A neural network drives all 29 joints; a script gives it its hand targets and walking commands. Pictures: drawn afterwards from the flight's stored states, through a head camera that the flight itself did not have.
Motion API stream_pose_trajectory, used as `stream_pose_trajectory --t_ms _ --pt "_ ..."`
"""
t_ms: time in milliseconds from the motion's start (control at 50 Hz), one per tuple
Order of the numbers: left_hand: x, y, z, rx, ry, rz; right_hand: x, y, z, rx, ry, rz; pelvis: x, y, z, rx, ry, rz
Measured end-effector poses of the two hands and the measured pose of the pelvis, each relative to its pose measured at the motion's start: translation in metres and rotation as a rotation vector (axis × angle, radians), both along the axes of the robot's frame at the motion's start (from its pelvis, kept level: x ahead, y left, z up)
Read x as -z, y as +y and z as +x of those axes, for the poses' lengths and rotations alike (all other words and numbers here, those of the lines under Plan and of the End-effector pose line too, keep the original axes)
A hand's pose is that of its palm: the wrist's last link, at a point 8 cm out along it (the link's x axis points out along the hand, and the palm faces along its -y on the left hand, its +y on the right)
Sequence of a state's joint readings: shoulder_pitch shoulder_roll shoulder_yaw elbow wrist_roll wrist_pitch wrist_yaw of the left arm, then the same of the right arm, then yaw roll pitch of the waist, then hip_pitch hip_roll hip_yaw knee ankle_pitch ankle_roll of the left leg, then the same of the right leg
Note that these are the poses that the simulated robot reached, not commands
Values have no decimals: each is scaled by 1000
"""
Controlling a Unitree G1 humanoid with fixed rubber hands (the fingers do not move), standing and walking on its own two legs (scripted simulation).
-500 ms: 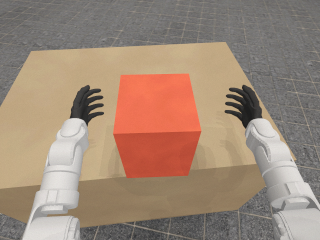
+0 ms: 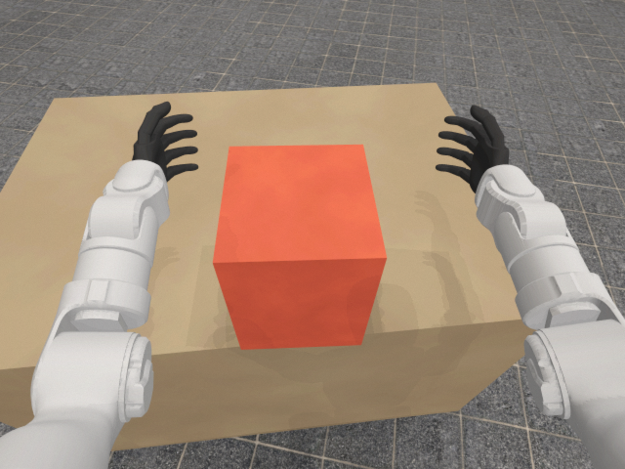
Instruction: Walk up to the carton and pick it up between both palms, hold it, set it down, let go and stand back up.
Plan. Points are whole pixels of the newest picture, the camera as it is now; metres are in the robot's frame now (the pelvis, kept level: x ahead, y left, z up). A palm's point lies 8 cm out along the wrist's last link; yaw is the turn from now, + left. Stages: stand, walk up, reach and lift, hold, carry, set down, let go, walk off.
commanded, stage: reach and lift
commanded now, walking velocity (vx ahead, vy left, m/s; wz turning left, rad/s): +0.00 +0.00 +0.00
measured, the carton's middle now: (299, 251) +0.43 +0.04 -0.01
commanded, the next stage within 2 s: none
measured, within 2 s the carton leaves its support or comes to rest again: neither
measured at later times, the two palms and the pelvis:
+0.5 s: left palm (174, 224) +0.42 +0.21 +0.07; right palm (446, 220) +0.43 -0.17 +0.07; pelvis +0.00 +0.00 -0.01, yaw +1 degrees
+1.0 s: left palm (193, 242) +0.43 +0.20 +0.02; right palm (440, 239) +0.43 -0.18 +0.02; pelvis -0.02 +0.00 -0.04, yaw +1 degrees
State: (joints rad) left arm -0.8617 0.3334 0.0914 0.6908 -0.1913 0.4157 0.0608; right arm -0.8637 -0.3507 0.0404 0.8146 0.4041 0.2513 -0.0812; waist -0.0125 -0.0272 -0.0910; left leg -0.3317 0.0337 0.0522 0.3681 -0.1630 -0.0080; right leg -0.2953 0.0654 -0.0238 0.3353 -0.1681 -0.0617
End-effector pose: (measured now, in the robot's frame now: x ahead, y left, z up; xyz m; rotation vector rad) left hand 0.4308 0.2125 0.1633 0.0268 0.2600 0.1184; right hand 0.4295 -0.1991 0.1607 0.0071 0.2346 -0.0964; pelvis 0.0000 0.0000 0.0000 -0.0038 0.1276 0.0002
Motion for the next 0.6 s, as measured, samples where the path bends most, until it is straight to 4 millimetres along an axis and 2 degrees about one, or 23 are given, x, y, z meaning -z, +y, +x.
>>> stream_pose_trajectory --t_ms 120,200,300,460,600 --pt "-4 1 9 -5 -2 4 -7 4 9 5 1 -9 0 -1 1 -4 9 -1" --pt "4 2 10 -5 1 10 0 7 12 11 14 -13 1 -2 2 -9 14 -2" --pt "32 3 5 -3 7 10 25 11 7 15 26 -28 1 -2 3 -16 23 -4" --pt "87 0 -8 -15 24 16 81 22 -3 6 54 -23 7 -2 0 -25 95 -10" --pt "108 -7 -5 -26 7 19 103 26 -1 5 40 -20 16 -1 -6 -25 184 -14"
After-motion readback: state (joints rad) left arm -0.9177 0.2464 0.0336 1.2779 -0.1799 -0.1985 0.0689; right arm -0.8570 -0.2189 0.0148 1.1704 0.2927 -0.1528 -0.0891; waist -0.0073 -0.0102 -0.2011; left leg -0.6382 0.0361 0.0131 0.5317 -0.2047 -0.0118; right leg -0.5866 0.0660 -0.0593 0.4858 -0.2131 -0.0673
